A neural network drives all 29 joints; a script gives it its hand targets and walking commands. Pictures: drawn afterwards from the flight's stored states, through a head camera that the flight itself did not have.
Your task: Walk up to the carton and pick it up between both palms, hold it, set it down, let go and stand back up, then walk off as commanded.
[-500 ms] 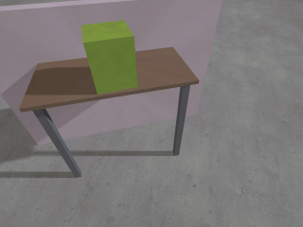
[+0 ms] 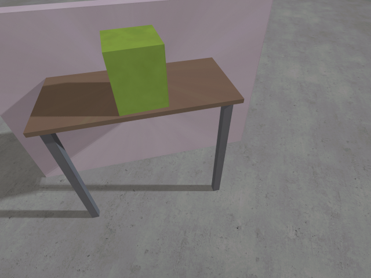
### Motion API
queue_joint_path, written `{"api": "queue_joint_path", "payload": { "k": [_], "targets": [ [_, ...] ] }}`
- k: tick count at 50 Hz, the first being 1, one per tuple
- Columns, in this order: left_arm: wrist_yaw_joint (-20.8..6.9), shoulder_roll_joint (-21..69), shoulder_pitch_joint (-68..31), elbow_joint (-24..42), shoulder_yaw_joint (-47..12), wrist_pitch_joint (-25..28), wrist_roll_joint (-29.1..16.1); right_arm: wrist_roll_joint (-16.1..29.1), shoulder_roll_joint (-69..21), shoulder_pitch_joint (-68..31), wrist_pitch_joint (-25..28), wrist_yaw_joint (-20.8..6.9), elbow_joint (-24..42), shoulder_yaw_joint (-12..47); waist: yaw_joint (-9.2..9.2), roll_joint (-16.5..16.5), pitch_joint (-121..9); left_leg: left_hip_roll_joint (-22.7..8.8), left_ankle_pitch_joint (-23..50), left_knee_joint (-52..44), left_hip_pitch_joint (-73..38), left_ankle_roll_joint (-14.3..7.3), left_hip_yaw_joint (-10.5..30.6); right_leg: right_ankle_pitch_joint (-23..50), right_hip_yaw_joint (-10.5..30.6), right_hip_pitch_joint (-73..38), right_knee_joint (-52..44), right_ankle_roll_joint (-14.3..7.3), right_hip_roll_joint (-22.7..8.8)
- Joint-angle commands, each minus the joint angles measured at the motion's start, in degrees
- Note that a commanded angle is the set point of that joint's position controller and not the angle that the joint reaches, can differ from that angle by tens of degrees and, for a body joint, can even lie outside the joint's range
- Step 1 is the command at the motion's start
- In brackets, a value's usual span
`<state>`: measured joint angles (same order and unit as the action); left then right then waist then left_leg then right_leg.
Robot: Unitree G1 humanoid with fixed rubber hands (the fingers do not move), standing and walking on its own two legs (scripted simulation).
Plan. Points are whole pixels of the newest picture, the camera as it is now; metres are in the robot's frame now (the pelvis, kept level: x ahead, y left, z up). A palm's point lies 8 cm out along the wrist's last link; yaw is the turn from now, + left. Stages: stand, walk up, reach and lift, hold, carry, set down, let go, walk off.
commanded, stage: stand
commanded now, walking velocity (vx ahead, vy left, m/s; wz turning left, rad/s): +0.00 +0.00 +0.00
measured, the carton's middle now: (135, 70) +0.86 +0.21 +0.07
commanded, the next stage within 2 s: walk up in 0.72 s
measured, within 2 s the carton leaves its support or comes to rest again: neither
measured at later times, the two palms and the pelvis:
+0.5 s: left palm out of the picture +0.08 +0.30 -0.10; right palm out of the picture +0.09 -0.27 -0.11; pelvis +0.00 +0.00 +0.00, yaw +0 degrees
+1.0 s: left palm out of the picture +0.08 +0.31 -0.10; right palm out of the picture +0.09 -0.27 -0.11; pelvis +0.00 +0.00 +0.00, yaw +1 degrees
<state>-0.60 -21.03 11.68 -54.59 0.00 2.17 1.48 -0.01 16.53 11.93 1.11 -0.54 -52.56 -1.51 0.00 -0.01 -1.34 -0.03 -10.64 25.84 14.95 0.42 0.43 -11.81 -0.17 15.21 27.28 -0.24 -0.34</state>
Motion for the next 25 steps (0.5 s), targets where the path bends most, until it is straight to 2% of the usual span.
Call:
{"api": "queue_joint_path", "payload": {
  "k": [1, 2, 3, 4, 5, 7, 8, 11, 12, 13, 15, 16, 17, 18, 19, 20, 21, 22, 23, 25],
  "targets": [
    [0.67, -11.55, -2.57, -0.02, 1.94, 1.31, -0.59, -0.54, 13.86, -3.80, 1.94, 0.16, -0.72, -1.63, -0.21, -0.49, -1.06, -6.71, 0.54, -6.04, -4.07, -2.50, 6.44, 0.37, 6.38, -3.63, -8.50, -1.37, -6.99],
    [0.64, -11.35, -2.56, 0.37, 2.00, 1.31, -0.63, -0.64, 14.33, -4.24, 1.91, 0.33, -0.49, -2.10, 0.25, -1.18, -2.25, -6.67, 0.97, -5.37, -4.76, -2.51, 5.65, 0.48, 6.71, -4.10, -9.19, -1.36, -7.12],
    [0.58, -12.00, -4.71, 0.73, 1.79, 1.34, -0.47, -0.57, 14.95, -4.33, 1.68, 0.29, -0.44, -2.03, -0.38, -0.93, -1.80, -6.43, 0.77, -5.75, -4.25, -2.16, 5.84, -0.18, 6.73, -3.57, -8.81, -1.41, -7.28],
    [0.66, -11.51, -3.10, 0.13, 2.13, 1.30, -0.67, -0.64, 15.03, -3.89, 1.70, 0.34, -0.70, -2.24, 0.47, -0.78, -0.70, -6.33, -0.09, -5.59, -3.77, -2.30, 5.71, -0.72, 6.93, -3.25, -9.23, -1.35, -7.18],
    [0.72, -11.50, -3.27, -0.07, 1.81, 1.38, -0.83, -0.58, 14.77, -3.81, 1.56, 0.08, -0.85, -2.15, -0.23, -0.69, -0.78, -6.35, -0.86, -6.24, -3.99, -2.46, 5.90, -1.15, 6.99, -3.00, -9.07, -1.44, -7.39],
    [0.76, -11.07, -2.91, 0.26, 1.97, 1.42, -0.88, -0.59, 14.98, -4.12, 1.76, 0.27, -0.94, -2.07, 0.42, 0.66, -0.97, -6.49, -1.33, -6.33, -3.75, -2.78, 6.27, -0.89, 7.11, -3.51, -8.96, -1.46, -7.14],
    [0.78, -12.17, -4.23, 0.32, 2.09, 1.40, -0.50, -0.66, 13.99, -4.84, 1.62, 0.22, -0.70, -1.84, -0.08, -1.09, -0.56, -6.40, -1.40, -6.30, -3.57, -2.37, 5.88, -2.41, 6.87, -3.28, -9.01, -1.50, -7.07],
    [0.75, -12.38, -3.32, 0.49, 2.32, 1.28, -0.47, -0.61, 14.06, -4.83, 1.53, 0.21, -0.60, -1.73, 0.29, -0.44, -0.08, -6.48, -1.45, -6.02, -3.55, -2.58, 5.67, -3.22, 7.43, -2.89, -9.78, -1.45, -7.25],
    [0.68, -11.89, -3.95, 0.49, 2.09, 1.47, -0.48, -0.57, 14.43, -4.17, 1.60, 0.20, -0.75, -2.07, -0.40, 0.14, -0.74, -6.42, -1.45, -6.33, -4.02, -2.57, 6.03, -3.23, 7.39, -2.92, -9.80, -1.57, -7.39],
    [0.66, -12.03, -3.62, 0.42, 2.04, 1.32, -0.63, -0.69, 14.72, -3.90, 1.61, 0.13, -1.29, -1.84, 0.18, -1.62, -1.55, -6.37, -1.98, -6.27, -4.44, -2.61, 5.77, -3.47, 7.15, -3.18, -9.68, -1.50, -7.47],
    [0.81, -12.50, -3.75, 0.17, 2.20, 1.15, -0.22, -0.70, 14.50, -4.12, 1.47, 0.12, -0.99, -2.17, -0.51, 0.00, -1.32, -6.29, -1.69, -6.15, -4.89, -2.61, 5.85, -2.75, 6.94, -2.97, -9.52, -1.29, -6.88],
    [0.79, -11.84, -3.37, 0.41, 2.15, 1.20, -0.55, -0.73, 14.05, -4.93, 1.58, 0.10, -0.45, -1.94, 0.07, -1.09, -0.10, -6.30, -1.20, -6.09, -4.28, -2.50, 5.64, -2.74, 7.06, -2.73, -9.90, -1.21, -7.13],
    [0.77, -11.41, -3.24, 0.57, 2.05, 1.30, -0.49, -0.71, 14.28, -4.63, 1.77, 0.30, -0.50, -1.99, 0.04, 0.00, -1.17, -6.51, -0.31, -5.66, -4.28, -2.61, 5.90, -0.51, 7.26, -3.22, -9.58, -1.50, -7.46],
    [0.73, -11.70, -3.58, 0.69, 2.17, 1.32, -0.57, -0.41, 14.26, -3.94, 1.73, 0.34, -0.76, -1.97, -0.35, -0.85, -2.18, -6.69, 0.42, -5.94, -4.83, -2.38, 5.97, 0.97, 6.77, -4.29, -9.09, -1.46, -7.35],
    [0.81, -12.19, -4.03, 0.61, 2.13, 1.43, -0.56, -0.50, 14.31, -3.93, 1.65, 0.36, -0.95, -1.84, -0.40, -0.47, -2.09, -6.57, 0.90, -6.33, -4.95, -2.48, 6.08, 0.82, 6.40, -4.54, -8.79, -1.11, -6.90],
    [0.79, -11.05, -3.95, 0.41, 1.87, 1.39, -0.93, -0.71, 14.87, -5.09, 1.66, 0.37, -0.70, -1.86, 0.50, 0.19, -2.09, -6.92, 1.60, -5.94, -4.13, -2.95, 6.01, 1.18, 7.06, -4.51, -9.07, -1.32, -7.38],
    [0.80, -11.52, -3.57, 0.01, 2.03, 1.41, -0.57, -0.78, 14.49, -4.36, 1.66, 0.39, -0.77, -1.97, -0.28, -0.03, -1.96, -6.59, 1.25, -6.10, -4.80, -2.76, 5.91, 0.50, 6.86, -4.00, -9.08, -1.31, -7.45],
    [0.83, -11.72, -3.47, 0.20, 2.00, 1.35, -0.67, -0.69, 14.65, -4.81, 1.58, 0.31, -0.77, -1.88, -0.21, -0.18, -1.56, -6.68, 1.06, -6.16, -5.34, -2.52, 6.00, 0.90, 6.70, -3.28, -9.16, -1.24, -7.08],
    [0.93, -10.87, -3.12, 0.27, 1.84, 1.50, -0.75, -0.98, 14.67, -5.49, 1.80, 0.25, -0.76, -2.01, 0.82, -0.75, -1.48, -6.76, 0.55, -6.15, -4.05, -2.63, 6.17, 0.47, 6.46, -4.75, -8.97, -1.18, -6.96],
    [0.84, -10.96, -3.26, 0.06, 1.91, 1.15, -0.61, -1.15, 15.37, -5.08, 1.81, 0.49, -0.73, -2.40, 0.38, -0.77, -1.64, -6.57, 0.97, -5.78, -4.95, -2.53, 5.65, 0.93, 6.74, -3.89, -9.25, -1.29, -7.21]
  ]
}}
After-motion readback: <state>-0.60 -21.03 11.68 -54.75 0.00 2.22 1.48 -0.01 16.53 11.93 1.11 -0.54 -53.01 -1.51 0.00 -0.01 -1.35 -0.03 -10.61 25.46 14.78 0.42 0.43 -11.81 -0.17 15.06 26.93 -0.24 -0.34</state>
